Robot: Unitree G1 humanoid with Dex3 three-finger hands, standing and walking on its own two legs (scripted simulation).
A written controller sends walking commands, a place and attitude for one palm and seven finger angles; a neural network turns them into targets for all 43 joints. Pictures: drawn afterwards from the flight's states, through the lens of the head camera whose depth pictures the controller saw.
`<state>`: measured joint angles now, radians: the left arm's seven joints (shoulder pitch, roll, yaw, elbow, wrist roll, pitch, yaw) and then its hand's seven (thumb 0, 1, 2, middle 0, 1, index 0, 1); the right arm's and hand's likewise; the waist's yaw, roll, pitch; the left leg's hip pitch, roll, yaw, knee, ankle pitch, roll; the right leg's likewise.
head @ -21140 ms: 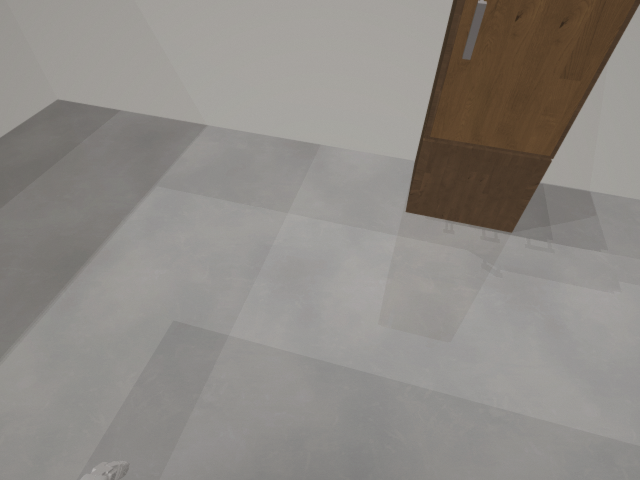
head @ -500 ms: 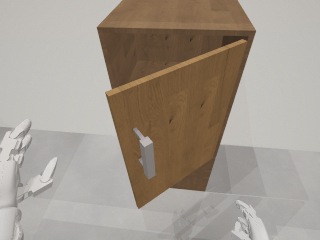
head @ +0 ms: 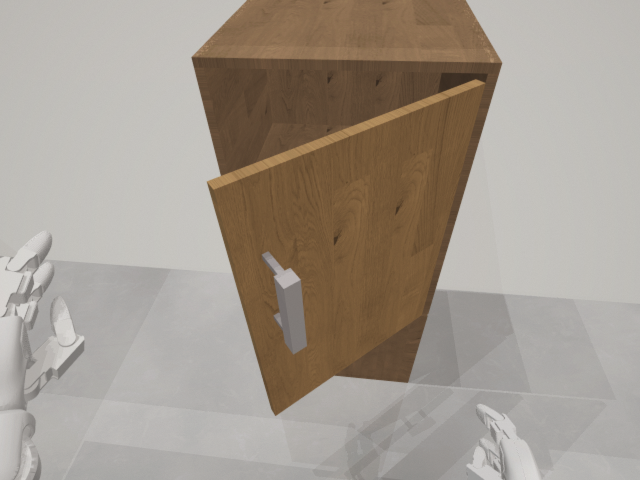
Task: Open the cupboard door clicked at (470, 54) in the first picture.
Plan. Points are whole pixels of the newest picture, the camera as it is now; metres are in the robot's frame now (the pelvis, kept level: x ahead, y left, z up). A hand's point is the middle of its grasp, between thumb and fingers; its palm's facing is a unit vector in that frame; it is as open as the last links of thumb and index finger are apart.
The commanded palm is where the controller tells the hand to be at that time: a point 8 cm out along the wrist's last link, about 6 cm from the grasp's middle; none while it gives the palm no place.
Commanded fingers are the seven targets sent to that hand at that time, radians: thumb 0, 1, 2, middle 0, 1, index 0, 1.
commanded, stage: step back with the hand held close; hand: left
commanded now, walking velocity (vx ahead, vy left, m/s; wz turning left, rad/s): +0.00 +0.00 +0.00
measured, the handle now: (283, 303) +0.33 +0.10 +0.04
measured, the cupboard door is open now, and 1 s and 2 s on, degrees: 42 42 42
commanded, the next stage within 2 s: stop stepping back and stand still in 1.30 s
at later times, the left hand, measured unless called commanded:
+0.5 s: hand (36, 389) +0.14 +0.28 +0.15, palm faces +0.39 -0.77 -0.51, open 7.4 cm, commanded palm +0.08 +0.32 +0.17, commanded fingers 0.00 0.90 0.90 -0.20 -0.30 -0.20 -0.30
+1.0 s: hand out of the picture +0.07 +0.30 +0.15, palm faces +0.47 -0.73 -0.49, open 7.4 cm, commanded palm +0.00 +0.33 +0.17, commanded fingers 0.00 0.90 0.90 -0.20 -0.30 -0.20 -0.30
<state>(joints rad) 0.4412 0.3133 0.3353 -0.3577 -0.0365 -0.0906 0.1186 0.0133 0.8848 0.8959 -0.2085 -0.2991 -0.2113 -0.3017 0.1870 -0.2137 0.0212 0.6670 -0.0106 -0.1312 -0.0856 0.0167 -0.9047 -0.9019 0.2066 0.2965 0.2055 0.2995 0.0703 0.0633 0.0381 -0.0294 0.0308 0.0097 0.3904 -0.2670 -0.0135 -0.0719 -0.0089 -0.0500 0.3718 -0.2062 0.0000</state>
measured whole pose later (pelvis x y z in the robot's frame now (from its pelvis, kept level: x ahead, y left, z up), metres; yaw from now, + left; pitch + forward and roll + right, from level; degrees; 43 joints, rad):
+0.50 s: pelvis -0.06 +0.02 -0.01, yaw +0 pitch -1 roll +0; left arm 0.56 0.41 0.41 -0.49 -0.03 -0.16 0.13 0.01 0.89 0.90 -0.21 -0.30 -0.21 -0.30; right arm 0.17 -0.23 -0.01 0.56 0.01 -0.03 -0.09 0.02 -0.91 -0.90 0.21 0.30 0.20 0.30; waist 0.01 0.01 0.06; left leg -0.27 0.01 0.02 0.51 -0.22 0.01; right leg -0.30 -0.03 -0.04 0.45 -0.14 0.02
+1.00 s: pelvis -0.13 +0.03 -0.03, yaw +4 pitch -2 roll -3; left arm 0.50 0.43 0.47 -0.53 0.00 -0.24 0.15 0.01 0.88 0.90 -0.21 -0.30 -0.21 -0.30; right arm 0.22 -0.21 0.00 0.59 0.00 -0.12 -0.09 0.02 -0.90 -0.90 0.21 0.30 0.21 0.30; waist -0.02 0.00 0.08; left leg -0.45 0.00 -0.02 0.66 -0.18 0.04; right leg -0.42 0.04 0.03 0.70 -0.22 0.03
